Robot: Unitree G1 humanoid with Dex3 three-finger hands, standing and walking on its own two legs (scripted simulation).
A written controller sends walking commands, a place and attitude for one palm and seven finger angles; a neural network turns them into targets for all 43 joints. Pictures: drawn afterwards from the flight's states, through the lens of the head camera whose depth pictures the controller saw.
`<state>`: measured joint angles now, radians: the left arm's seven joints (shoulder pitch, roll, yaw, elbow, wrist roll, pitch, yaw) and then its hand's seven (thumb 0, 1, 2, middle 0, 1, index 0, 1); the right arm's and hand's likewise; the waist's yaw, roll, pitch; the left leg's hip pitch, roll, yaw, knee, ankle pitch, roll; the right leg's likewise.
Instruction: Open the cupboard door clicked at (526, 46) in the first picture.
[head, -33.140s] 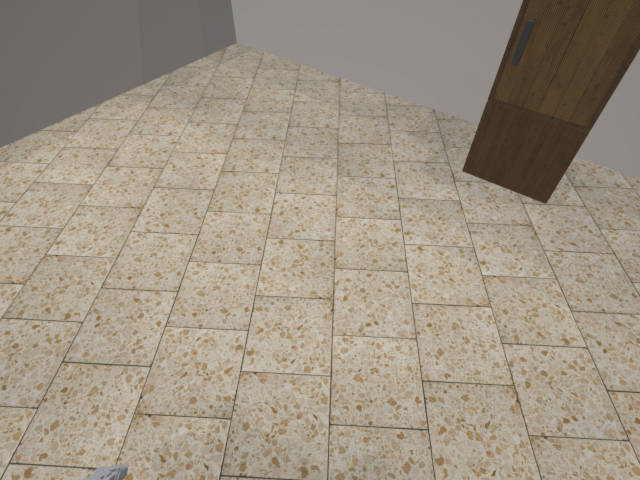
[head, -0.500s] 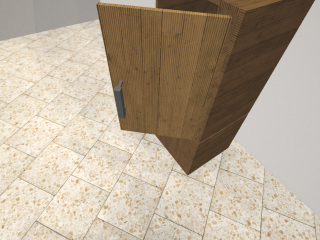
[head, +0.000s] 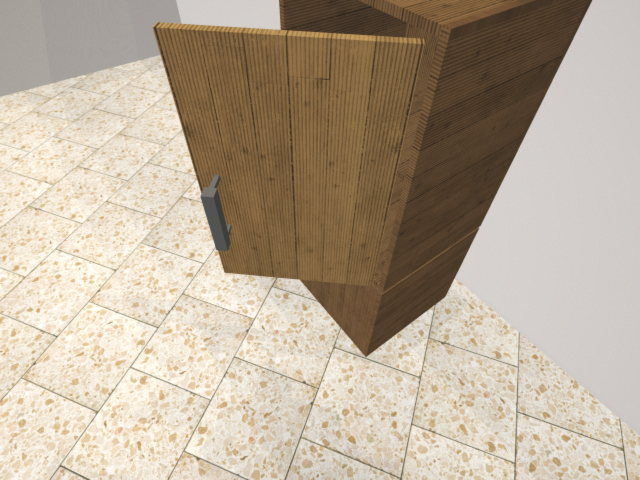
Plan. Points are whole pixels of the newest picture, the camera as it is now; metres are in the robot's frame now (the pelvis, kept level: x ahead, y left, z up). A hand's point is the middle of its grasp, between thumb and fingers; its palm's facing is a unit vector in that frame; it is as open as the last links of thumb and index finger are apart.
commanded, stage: come to a stop and stand still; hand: left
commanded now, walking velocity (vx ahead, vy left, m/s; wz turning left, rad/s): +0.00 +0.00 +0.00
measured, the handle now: (219, 213) +0.60 +0.23 -0.09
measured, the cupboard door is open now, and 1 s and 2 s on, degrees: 48 48 48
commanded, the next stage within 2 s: look again from close up in 0.56 s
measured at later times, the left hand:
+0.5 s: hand out of the picture +0.03 +0.17 -0.17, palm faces +0.03 -0.98 -0.17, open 7.4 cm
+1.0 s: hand out of the picture +0.07 +0.23 -0.16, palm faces +0.02 -0.96 -0.29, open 7.4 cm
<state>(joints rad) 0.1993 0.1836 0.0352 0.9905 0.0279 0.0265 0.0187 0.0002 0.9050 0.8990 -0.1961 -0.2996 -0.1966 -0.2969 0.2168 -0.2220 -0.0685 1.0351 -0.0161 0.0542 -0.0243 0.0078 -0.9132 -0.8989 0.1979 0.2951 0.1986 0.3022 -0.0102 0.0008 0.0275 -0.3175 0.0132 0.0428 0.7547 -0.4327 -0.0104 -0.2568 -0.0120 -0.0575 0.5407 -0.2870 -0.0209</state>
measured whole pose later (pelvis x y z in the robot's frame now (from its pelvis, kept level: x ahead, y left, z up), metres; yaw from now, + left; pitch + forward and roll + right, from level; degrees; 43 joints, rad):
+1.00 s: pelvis +0.00 +0.00 +0.00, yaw -1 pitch -3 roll +0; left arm 0.23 0.27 0.02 1.00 0.02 -0.01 0.03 0.00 0.91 0.90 -0.20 -0.30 -0.20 -0.30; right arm 0.17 -0.28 -0.04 0.99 -0.02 -0.01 -0.03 0.01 -0.91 -0.90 0.20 0.30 0.20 0.30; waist 0.00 0.00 0.00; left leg -0.14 0.00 0.05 0.52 -0.33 0.02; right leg -0.18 -0.01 -0.05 0.52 -0.28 -0.01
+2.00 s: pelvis +0.06 +0.05 +0.00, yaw -1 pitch -2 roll +0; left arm 0.22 0.17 0.04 1.02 0.02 -0.01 0.04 0.03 0.95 0.90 -0.20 -0.30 -0.20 -0.30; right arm 0.49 -0.05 0.01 1.17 -0.01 -0.04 -0.05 0.01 -0.91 -0.90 0.20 0.30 0.20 0.30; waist -0.04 -0.01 0.07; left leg -0.04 -0.06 0.08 0.47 -0.38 0.08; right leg -0.30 -0.07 -0.09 0.53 -0.10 -0.02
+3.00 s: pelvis +0.04 -0.01 +0.01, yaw +0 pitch -1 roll +1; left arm 0.28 0.13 -0.01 1.13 0.01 -0.02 0.03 0.01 0.92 0.90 -0.20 -0.30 -0.20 -0.30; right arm 0.38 -0.15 0.02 1.16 -0.02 -0.01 -0.03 0.01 -0.92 -0.90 0.20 0.29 0.20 0.30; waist -0.02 0.05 0.04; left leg -0.12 0.00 0.05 0.41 -0.27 -0.01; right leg -0.24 0.02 -0.07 0.47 -0.21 -0.07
